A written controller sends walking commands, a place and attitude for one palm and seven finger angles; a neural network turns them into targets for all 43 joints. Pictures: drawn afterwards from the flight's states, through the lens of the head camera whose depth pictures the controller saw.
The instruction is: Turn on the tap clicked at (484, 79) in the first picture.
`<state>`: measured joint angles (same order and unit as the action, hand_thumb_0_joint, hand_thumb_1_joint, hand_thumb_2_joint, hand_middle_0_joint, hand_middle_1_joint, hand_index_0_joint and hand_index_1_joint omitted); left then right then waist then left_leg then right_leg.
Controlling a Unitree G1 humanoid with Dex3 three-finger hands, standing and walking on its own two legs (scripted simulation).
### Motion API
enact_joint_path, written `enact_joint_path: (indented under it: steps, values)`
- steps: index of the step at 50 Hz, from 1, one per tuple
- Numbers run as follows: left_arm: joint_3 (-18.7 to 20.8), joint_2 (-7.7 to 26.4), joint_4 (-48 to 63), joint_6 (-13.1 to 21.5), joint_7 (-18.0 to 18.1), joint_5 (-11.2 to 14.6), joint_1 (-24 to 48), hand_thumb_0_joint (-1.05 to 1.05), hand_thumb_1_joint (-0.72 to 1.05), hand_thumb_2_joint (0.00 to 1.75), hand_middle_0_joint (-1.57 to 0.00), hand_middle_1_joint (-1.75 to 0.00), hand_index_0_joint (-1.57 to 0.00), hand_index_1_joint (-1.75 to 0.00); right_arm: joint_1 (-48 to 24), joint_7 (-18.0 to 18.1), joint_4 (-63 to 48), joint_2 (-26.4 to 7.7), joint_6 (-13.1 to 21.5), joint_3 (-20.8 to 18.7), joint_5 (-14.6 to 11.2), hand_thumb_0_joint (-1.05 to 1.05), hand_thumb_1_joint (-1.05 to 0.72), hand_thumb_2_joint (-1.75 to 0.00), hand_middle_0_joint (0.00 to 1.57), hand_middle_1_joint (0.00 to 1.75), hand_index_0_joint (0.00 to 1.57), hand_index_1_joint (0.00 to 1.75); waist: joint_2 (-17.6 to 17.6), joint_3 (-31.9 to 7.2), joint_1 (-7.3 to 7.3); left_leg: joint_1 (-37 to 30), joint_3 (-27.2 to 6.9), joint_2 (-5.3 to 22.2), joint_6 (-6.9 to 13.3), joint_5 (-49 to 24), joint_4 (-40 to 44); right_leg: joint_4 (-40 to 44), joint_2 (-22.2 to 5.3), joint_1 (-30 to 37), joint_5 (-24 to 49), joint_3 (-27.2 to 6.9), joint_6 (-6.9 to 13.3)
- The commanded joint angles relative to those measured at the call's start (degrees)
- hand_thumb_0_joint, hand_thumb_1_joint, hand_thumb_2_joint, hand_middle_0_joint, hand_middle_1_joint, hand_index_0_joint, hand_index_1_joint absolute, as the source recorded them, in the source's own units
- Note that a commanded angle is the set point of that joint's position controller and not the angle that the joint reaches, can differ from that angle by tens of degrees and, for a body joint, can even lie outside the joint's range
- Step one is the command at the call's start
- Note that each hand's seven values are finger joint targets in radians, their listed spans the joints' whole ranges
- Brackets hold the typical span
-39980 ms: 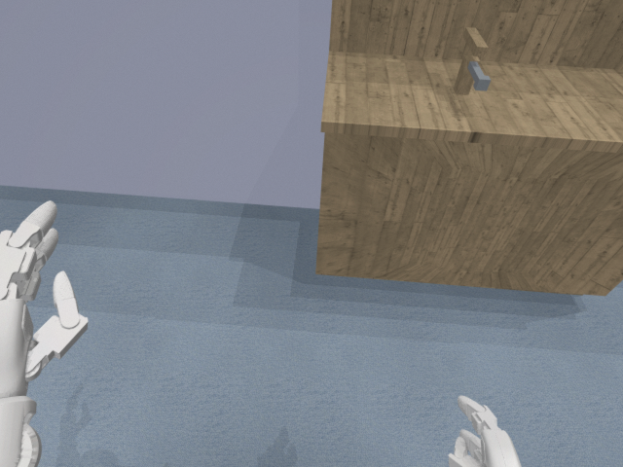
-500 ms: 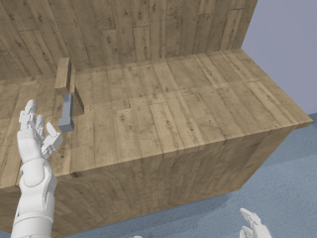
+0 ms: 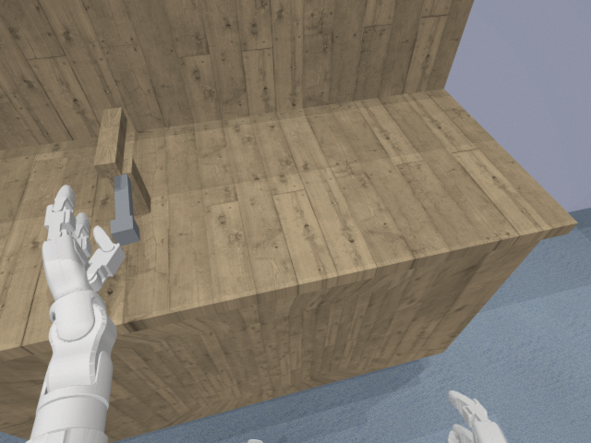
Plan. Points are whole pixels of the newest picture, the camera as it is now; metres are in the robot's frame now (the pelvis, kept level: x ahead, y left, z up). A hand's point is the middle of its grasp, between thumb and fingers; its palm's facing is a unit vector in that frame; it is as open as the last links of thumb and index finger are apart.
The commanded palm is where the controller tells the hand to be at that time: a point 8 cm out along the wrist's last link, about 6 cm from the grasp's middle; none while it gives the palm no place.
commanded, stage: push the lever round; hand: left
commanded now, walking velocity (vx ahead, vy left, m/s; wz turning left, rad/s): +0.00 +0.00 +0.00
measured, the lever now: (125, 230) +0.36 +0.26 +0.10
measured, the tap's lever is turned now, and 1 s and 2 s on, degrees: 5 32 59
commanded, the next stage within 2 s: none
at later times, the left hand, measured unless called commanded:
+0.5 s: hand (147, 242) +0.35 +0.23 +0.09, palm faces +0.58 -0.81 -0.05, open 7.7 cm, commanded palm +0.30 +0.25 +0.09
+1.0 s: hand (174, 234) +0.36 +0.19 +0.09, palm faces +0.67 -0.74 -0.06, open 7.7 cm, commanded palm +0.32 +0.21 +0.09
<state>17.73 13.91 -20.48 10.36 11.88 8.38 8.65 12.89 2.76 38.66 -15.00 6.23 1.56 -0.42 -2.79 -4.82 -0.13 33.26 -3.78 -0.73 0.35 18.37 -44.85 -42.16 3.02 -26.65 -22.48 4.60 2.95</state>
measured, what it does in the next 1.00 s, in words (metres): stands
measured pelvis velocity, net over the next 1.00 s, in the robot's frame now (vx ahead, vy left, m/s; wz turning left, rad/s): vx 0.00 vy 0.00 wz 0.01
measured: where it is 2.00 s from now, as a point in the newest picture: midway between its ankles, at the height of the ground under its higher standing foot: outside the picture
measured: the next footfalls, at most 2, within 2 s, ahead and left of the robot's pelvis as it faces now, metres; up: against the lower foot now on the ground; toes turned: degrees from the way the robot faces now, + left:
none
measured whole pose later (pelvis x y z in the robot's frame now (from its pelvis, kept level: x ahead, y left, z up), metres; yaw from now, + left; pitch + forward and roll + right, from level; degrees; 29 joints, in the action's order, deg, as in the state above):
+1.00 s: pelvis +0.00 +0.00 +0.00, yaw +1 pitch +6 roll -2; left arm 7.9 1.9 -19.3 2.4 38.2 -1.0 15.1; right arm 9.4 1.0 39.4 -12.6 -1.0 0.4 2.3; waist -2.7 -5.8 -0.4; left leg 32.6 -4.3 -1.1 -0.1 18.5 -45.1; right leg -42.9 2.7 -26.0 -23.2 5.1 3.3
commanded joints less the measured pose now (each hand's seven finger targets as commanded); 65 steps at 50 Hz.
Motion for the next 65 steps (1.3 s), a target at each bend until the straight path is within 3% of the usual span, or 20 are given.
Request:
enact_joint_path:
  steps: [1, 2, 4, 11, 13, 16, 26, 29, 31, 32, 36, 37, 40, 45, 46, 48, 51, 55, 56, 65]
  values:
    - [1.09, 10.8, 14.02, 4.02, 1.73, -0.91, 16.71, 0.0, 0.9, 0.9, -0.15, -0.15, -0.15, -0.15, -4.43, 0.55, -7.95, -7.44, 2.77, -2.74, -0.1, 0.0, -0.9, -0.9, 0.2, 0.3, 0.2, 0.3, -0.77, -13.23, -0.45, -10.94, -0.8, -0.49, 1.71, -7.06, 5.23, 7.6, -1.38, 1.66, 13.42, -3.46, -1.49]
    - [-0.87, 9.0, 14.76, 4.08, 2.22, -1.06, 18.75, 0.0, 0.9, 0.9, -0.15, -0.15, -0.15, -0.15, -4.39, 0.45, -8.04, -7.24, 2.71, -2.62, 0.0, 0.0, -0.9, -0.9, 0.2, 0.3, 0.2, 0.3, -0.89, -12.98, -1.11, -11.32, -0.81, -0.46, 1.68, -7.05, 5.17, 7.48, -1.48, 1.23, 13.51, -3.3, -1.54]
    - [-0.31, 9.17, 14.54, 3.89, 3.32, -1.2, 17.07, 0.0, 0.9, 0.9, -0.15, -0.15, -0.15, -0.15, -4.43, 0.34, -8.22, -7.36, 2.55, -2.87, 0.16, 0.0, -0.9, -0.9, 0.2, 0.3, 0.2, 0.3, 0.66, -13.76, -0.69, -11.11, -0.74, -0.47, 1.71, -7.27, 4.92, 7.57, -1.43, 1.72, 13.84, -3.39, -1.59]
    - [-1.96, 7.21, 16.76, 3.25, 7.21, -3.48, 18.13, 0.0, 0.9, 0.9, -0.15, -0.15, -0.15, -0.15, -4.94, 0.09, -8.15, -7.01, 1.61, -3.07, 0.63, 0.0, -0.9, -0.9, 0.2, 0.3, 0.2, 0.3, -0.84, -15.1, -0.48, -12.61, -1.28, -0.28, 1.26, -8.88, 4.99, 6.64, -1.36, 1.59, 13.97, -2.82, -1.25]
    - [-4.77, 4.13, 17.51, 2.89, 8.17, -3.73, 17.98, 0.0, 0.9, 0.9, -0.15, -0.15, -0.15, -0.15, -5.29, -0.25, -8.59, -6.7, 1.5, -3.02, 0.72, 0.0, -0.9, -0.9, 0.2, 0.3, 0.2, 0.3, -1.13, -14.74, -0.76, -13.04, -1.39, -0.19, 1.15, -8.67, 4.97, 6.65, -1.41, 1.02, 13.49, -2.51, -1.25]
    - [-4.43, 4.31, 16.56, 2.12, 10.1, -4.39, 18.2, 0.0, 0.9, 0.9, -0.15, -0.15, -0.15, -0.15, -5.89, -0.17, -8.31, -6.81, 0.91, -2.96, 0.87, 0.0, -0.9, -0.9, 0.2, 0.3, 0.2, 0.3, 0.38, -13.13, -0.79, -12.07, -1.5, -0.21, 1.22, -7.72, 5.19, 7.01, -1.42, 0.83, 12.57, -2.6, -1.29]
    - [-6.53, 1.17, 17.36, 0.03, 16.42, -7.44, 21.07, 0.0, 0.9, 0.9, -0.15, -0.15, -0.15, -0.15, -7.0, -0.62, -8.26, -6.02, -1.18, -3.21, 1.58, 0.0, -0.9, -0.9, 0.2, 0.3, 0.2, 0.3, 0.21, -15.07, -0.63, -13.03, -1.52, -0.03, 0.66, -9.86, 4.86, 6.43, -1.56, 1.64, 13.61, -2.33, -0.99]
    - [-9.63, -2.4, 17.41, -0.72, 17.89, -7.8, 21.27, 0.0, 0.9, 0.9, -0.15, -0.15, -0.15, -0.15, -7.41, -0.98, -8.7, -5.71, -1.68, -3.12, 1.71, 0.0, -0.9, -0.9, 0.2, 0.3, 0.2, 0.3, 0.65, -14.84, -1.05, -12.92, -1.49, 0.06, 0.61, -9.91, 4.66, 6.3, -1.53, 1.3, 13.47, -2.04, -0.98]
    - [-8.16, -1.0, 16.35, -1.38, 19.2, -8.61, 22.65, 0.0, 0.9, 0.9, -0.15, -0.15, -0.15, -0.15, -7.74, -0.75, -8.08, -5.76, -2.18, -3.24, 1.72, 0.0, -0.9, -0.9, 0.2, 0.3, 0.2, 0.3, 0.37, -13.39, -1.03, -12.32, -1.73, 0.13, 0.55, -8.57, 5.02, 6.64, -1.58, 0.73, 12.1, -2.2, -0.88]
    - [-10.71, -3.66, 17.22, -1.46, 19.55, -8.76, 24.7, 0.0, 0.9, 0.9, -0.15, -0.15, -0.15, -0.15, -7.87, -0.94, -8.26, -5.45, -2.3, -3.1, 1.85, 0.0, -0.9, -0.9, 0.2, 0.3, 0.2, 0.3, 0.61, -13.95, -1.55, -13.01, -1.78, 0.11, 0.53, -8.72, 4.98, 6.43, -1.62, 0.43, 12.19, -1.92, -0.92]
    - [-8.38, -2.17, 16.82, -2.22, 21.7, -9.61, 22.92, 0.0, 0.9, 0.9, -0.15, -0.15, -0.15, -0.15, -7.79, -0.94, -8.14, -5.42, -3.07, -3.53, 2.11, 0.0, -0.9, -0.9, 0.2, 0.3, 0.2, 0.3, 0.79, -16.12, -0.4, -12.88, -1.32, 0.02, 0.35, -10.8, 4.56, 6.36, -1.71, 2.45, 14.08, -2.21, -0.71]
    - [-10.89, -4.94, 17.76, -2.21, 21.93, -9.77, 23.15, 0.0, 0.9, 0.9, -0.15, -0.15, -0.15, -0.15, -7.88, -1.22, -8.51, -5.06, -3.23, -3.49, 2.2, 0.0, -0.9, -0.9, 0.2, 0.3, 0.2, 0.3, 0.74, -16.85, -0.71, -13.76, -1.3, 0.06, 0.32, -12.12, 4.3, 5.96, -1.73, 2.5, 15.13, -1.92, -0.7]
    - [-11.82, -6.34, 17.61, -2.64, 23.37, -10.21, 22.47, 0.0, 0.9, 0.9, -0.15, -0.15, -0.15, -0.15, -8.0, -1.49, -8.59, -4.96, -3.5, -3.69, 2.44, 0.0, -0.9, -0.9, 0.2, 0.3, 0.2, 0.3, 1.25, -16.59, -0.71, -13.47, -1.01, 0.19, 0.29, -12.54, 3.91, 6.08, -1.77, 2.51, 15.6, -1.87, -0.72]
    - [-11.03, -6.04, 15.28, -3.89, 25.55, -10.66, 26.02, 0.0, 0.9, 0.9, -0.15, -0.15, -0.15, -0.15, -9.15, -1.12, -7.98, -4.77, -4.31, -3.55, 2.58, 0.0, -0.9, -0.9, 0.2, 0.3, 0.2, 0.3, 3.04, -14.5, -1.24, -11.56, -0.54, 0.02, 0.76, -9.3, 4.13, 7.52, -2.19, 2.03, 13.39, -2.49, -1.03]
    - [-8.78, -3.92, 14.04, -4.26, 26.11, -11.05, 26.44, 0.0, 0.9, 0.9, -0.15, -0.15, -0.15, -0.15, -9.12, -0.89, -7.29, -4.82, -4.66, -3.62, 2.57, 0.0, -0.9, -0.9, 0.2, 0.3, 0.2, 0.3, 2.98, -14.06, -0.88, -11.03, -0.85, 0.01, 0.61, -8.79, 4.54, 7.65, -2.14, 2.18, 12.55, -2.53, -0.88]
    - [-11.5, -6.92, 13.89, -4.26, 26.72, -11.43, 28.85, 0.0, 0.9, 0.9, -0.15, -0.15, -0.15, -0.15, -9.54, -1.05, -7.33, -4.36, -4.76, -3.57, 2.68, 0.0, -0.9, -0.9, 0.2, 0.3, 0.2, 0.3, 1.77, -14.14, -1.54, -11.7, -0.54, -0.01, 0.68, -8.82, 4.26, 7.67, -2.3, 1.5, 12.58, -2.56, -0.88]
    - [-8.43, -4.55, 11.3, -4.47, 28.13, -11.6, 29.63, 0.0, 0.9, 0.9, -0.15, -0.15, -0.15, -0.15, -9.24, -0.96, -6.4, -4.45, -5.11, -3.74, 2.91, 0.0, -0.9, -0.9, 0.2, 0.3, 0.2, 0.3, 2.85, -15.23, -1.2, -10.81, -0.56, -0.22, 0.74, -8.49, 3.96, 7.95, -2.37, 2.12, 12.5, -2.95, -0.97]
    - [-9.93, -6.96, 8.98, -4.38, 29.42, -11.91, 32.63, 0.0, 0.9, 0.9, -0.15, -0.15, -0.15, -0.15, -9.31, -1.28, -6.35, -3.99, -5.25, -3.76, 3.18, 0.0, -0.9, -0.9, 0.2, 0.3, 0.2, 0.3, 3.17, -15.44, -1.75, -10.24, -0.12, -0.3, 0.89, -8.18, 3.42, 8.05, -2.6, 1.77, 12.73, -3.08, -1.13]
    - [-7.07, -4.47, 7.67, -4.5, 30.0, -12.07, 32.02, 0.0, 0.9, 0.9, -0.15, -0.15, -0.15, -0.15, -9.16, -1.2, -5.84, -4.25, -5.46, -3.92, 3.21, 0.0, -0.9, -0.9, 0.2, 0.3, 0.2, 0.3, 3.23, -15.64, -1.3, -9.54, -0.27, -0.31, 0.86, -7.83, 3.53, 8.15, -2.54, 1.99, 12.26, -3.21, -1.12]
    - [-8.75, -7.14, 3.67, -3.49, 32.52, -13.28, 40.49, 0.0, 0.9, 0.9, -0.15, -0.15, -0.15, -0.15, -8.49, -1.91, -5.22, -3.71, -5.49, -4.23, 3.63, 0.0, -0.9, -0.9, 0.2, 0.3, 0.2, 0.3, 2.24, -17.43, -2.56, -8.72, 0.19, -0.29, 0.99, -7.14, 2.26, 7.55, -2.76, 0.58, 11.73, -3.55, -1.14]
